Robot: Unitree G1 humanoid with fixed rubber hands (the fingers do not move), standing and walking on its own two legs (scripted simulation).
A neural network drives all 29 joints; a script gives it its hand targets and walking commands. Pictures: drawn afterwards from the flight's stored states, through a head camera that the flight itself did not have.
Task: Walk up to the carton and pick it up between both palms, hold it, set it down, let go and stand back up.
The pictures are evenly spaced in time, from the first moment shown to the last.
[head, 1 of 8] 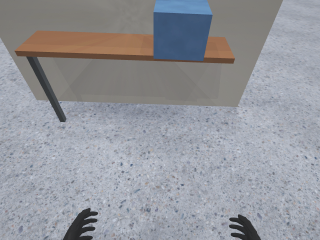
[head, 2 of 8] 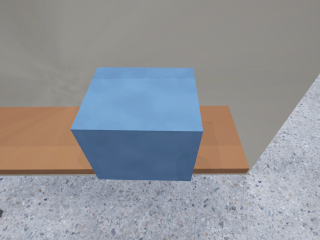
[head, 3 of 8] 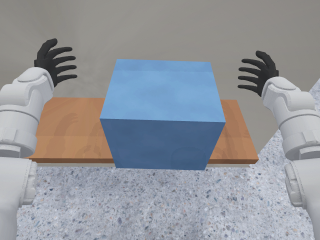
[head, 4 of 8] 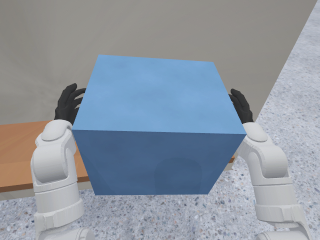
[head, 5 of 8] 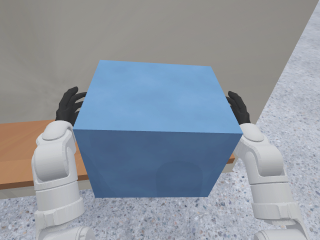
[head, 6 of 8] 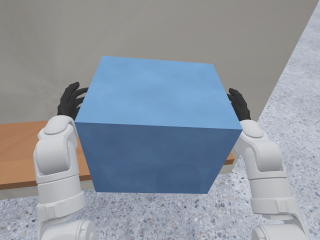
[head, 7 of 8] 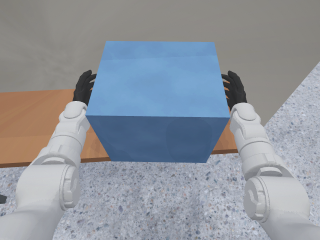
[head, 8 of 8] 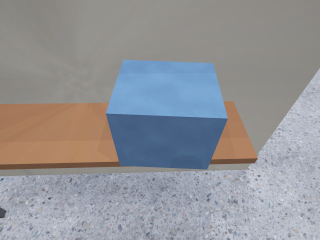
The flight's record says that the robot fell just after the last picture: no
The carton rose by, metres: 0.13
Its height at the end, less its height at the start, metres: +0.00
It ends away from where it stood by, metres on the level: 0.02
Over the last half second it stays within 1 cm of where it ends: yes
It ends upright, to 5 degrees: yes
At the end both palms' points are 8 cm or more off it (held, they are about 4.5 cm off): yes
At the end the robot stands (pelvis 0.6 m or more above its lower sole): yes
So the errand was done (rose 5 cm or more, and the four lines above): yes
